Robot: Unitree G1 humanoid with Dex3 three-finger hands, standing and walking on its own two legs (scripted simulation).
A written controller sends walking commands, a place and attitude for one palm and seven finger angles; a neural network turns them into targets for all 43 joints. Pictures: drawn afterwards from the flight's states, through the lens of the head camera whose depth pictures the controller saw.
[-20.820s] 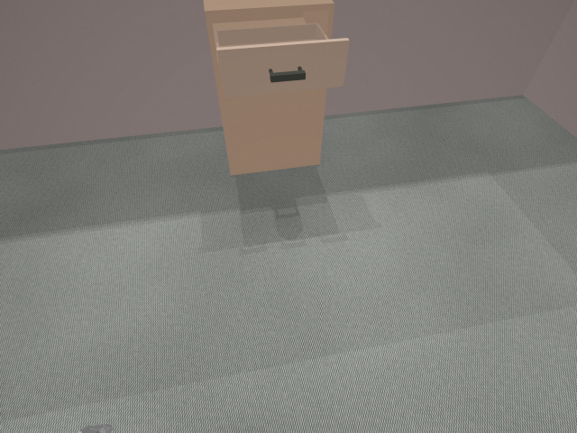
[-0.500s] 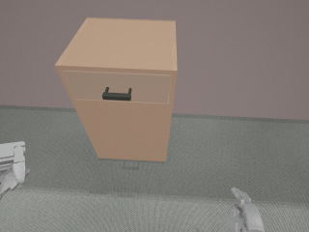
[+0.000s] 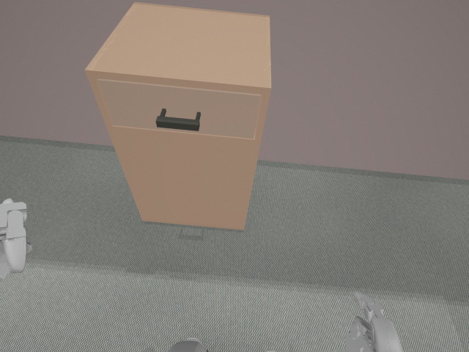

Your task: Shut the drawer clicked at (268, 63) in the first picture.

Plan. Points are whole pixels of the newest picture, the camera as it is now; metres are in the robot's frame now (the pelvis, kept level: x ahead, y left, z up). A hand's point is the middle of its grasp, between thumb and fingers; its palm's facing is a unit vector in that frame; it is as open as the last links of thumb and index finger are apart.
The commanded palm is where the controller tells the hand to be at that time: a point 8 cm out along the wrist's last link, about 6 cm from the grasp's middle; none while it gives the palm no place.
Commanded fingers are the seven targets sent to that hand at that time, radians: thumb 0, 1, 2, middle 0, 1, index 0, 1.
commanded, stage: step back with the hand held close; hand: left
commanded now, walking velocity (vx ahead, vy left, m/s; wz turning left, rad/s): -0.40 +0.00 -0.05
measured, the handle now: (179, 118) +0.70 +0.18 -0.07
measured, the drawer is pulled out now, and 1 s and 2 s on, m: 0.00 0.00 0.00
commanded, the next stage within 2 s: stop stepping back and stand still in 0.48 s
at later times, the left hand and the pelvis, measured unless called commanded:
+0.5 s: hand out of the picture +0.13 +0.24 +0.19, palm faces +0.33 -0.86 -0.38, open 3.3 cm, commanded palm +0.07 +0.28 +0.19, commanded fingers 0.00 0.90 0.90 -1.40 -1.60 -1.40 -1.60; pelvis -0.08 +0.01 +0.02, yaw -3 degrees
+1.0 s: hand out of the picture +0.04 +0.22 +0.18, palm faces +0.28 -0.87 -0.41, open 3.3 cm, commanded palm -0.02 +0.26 +0.19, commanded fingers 0.00 0.90 0.90 -1.40 -1.60 -1.40 -1.60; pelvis -0.17 +0.00 +0.02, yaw -5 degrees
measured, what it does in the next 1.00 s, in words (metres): walks backwards: right foot, then left foot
